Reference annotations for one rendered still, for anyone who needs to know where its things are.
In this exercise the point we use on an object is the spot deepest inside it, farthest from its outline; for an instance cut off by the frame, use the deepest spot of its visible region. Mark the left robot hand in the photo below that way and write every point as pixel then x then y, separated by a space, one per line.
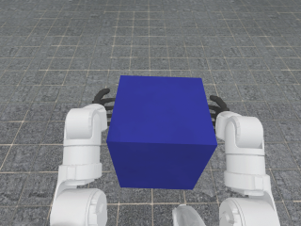
pixel 98 100

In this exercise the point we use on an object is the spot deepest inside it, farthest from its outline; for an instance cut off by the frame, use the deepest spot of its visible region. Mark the robot right forearm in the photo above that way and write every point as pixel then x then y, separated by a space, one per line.
pixel 245 162

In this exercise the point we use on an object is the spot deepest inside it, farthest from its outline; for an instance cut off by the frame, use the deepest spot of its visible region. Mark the right robot hand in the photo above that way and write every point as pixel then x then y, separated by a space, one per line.
pixel 223 107

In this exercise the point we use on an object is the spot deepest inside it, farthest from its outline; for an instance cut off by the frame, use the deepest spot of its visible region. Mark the robot left forearm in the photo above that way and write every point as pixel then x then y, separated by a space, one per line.
pixel 81 153

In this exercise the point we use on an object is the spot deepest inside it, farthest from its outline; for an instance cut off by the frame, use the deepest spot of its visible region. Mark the left robot upper arm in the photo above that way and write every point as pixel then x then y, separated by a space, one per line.
pixel 80 207

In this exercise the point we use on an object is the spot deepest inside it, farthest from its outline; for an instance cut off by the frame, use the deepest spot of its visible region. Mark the carton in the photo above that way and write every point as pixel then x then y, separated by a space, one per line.
pixel 161 133

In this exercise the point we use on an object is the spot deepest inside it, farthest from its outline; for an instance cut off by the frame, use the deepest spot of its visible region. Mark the right robot upper arm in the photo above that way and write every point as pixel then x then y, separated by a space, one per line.
pixel 235 211

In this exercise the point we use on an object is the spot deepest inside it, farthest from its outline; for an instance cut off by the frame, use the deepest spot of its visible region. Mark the robot right thigh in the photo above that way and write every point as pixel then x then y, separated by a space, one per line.
pixel 185 215

